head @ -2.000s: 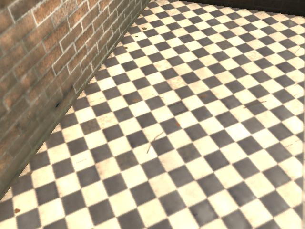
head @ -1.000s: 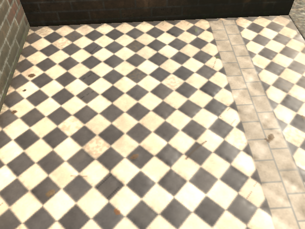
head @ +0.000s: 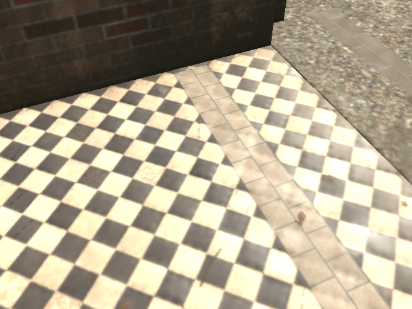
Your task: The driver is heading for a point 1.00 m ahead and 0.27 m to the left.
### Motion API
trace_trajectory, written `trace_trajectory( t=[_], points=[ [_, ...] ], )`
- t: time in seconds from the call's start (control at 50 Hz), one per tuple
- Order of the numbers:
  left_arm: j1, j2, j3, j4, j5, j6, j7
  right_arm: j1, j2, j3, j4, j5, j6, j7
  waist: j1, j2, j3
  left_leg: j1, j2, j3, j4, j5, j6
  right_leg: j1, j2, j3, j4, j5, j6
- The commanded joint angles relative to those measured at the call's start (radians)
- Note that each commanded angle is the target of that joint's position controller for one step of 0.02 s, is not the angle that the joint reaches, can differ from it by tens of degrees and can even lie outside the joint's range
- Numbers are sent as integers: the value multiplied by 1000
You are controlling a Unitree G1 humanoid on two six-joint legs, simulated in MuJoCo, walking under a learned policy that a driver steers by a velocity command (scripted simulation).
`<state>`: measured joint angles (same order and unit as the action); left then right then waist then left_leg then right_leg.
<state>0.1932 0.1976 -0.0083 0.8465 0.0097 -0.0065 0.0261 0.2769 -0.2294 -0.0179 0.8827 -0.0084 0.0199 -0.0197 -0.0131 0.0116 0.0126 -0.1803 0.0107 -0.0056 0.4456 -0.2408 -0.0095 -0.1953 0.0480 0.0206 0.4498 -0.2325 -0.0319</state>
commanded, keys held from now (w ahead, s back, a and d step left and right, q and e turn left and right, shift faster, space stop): no key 1.00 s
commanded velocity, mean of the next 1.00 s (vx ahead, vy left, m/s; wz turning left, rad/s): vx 0.00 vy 0.00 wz -0.01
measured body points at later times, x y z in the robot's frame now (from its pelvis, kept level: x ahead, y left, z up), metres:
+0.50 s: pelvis -0.01 +0.01 +0.00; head -0.01 +0.01 +0.45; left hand +0.00 +0.26 -0.15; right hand +0.01 -0.22 -0.15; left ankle +0.00 +0.13 -0.74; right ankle +0.00 -0.10 -0.74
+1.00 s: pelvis -0.01 +0.01 +0.00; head +0.00 +0.01 +0.45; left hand -0.02 +0.23 -0.16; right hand -0.02 -0.21 -0.16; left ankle +0.00 +0.13 -0.74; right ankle +0.00 -0.10 -0.74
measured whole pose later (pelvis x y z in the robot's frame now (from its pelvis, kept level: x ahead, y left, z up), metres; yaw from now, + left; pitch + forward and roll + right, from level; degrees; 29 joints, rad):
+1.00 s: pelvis -0.01 +0.01 +0.00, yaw +1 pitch -1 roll +0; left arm 0.29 0.14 0.00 1.16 0.01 0.00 0.04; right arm 0.30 -0.15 0.00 1.14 -0.01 0.00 -0.04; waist 0.00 0.00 0.02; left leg -0.17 -0.01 -0.01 0.41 -0.22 0.01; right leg -0.18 0.02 0.03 0.40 -0.20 -0.01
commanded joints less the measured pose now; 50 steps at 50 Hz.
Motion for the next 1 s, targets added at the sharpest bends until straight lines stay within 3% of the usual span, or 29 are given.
trace_trajectory(
  t=[0.02, 0.2, 0.46, 1.0],
  points=[
    [40, 129, 39, 4, -1, 1, 3, 26, -88, -18, -10, 0, -16, 2, 8, 29, 24, -42, 72, -78, -89, 131, 27, 38, -105, 109, -82, 145, -34],
    [45, 115, 41, 113, -1, 3, 5, 15, -84, -15, 70, -4, -19, -9, 7, 5, 32, -12, 77, -92, -122, 75, 44, 20, -108, 109, -117, 94, -25],
    [100, 87, 28, 232, -1, 5, 11, 33, -53, -1, 167, -3, -19, -13, 10, -6, 55, -28, 73, -99, -140, 19, 53, 2, -109, 103, -134, 53, -14],
    [161, 21, 15, 307, -1, 1, 18, 94, 8, 12, 248, -3, -24, -22, 10, -10, 65, -37, 64, -93, -122, 50, 52, -5, -113, 92, -122, 72, -10]
  ],
)
Velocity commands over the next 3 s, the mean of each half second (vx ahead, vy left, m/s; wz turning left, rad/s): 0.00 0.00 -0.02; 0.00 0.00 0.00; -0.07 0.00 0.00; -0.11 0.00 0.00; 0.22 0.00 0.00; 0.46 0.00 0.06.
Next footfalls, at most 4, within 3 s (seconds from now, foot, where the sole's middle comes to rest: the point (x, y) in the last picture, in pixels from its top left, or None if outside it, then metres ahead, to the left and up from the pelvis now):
1.64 right None -0.03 -0.11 -0.78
2.02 left None -0.16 0.07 -0.78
2.40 right None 0.00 -0.16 -0.78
2.90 left None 0.35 -0.03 -0.78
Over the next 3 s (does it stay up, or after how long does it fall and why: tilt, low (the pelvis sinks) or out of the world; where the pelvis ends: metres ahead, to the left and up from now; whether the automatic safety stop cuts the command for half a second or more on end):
stays up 0.24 -0.08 -0.02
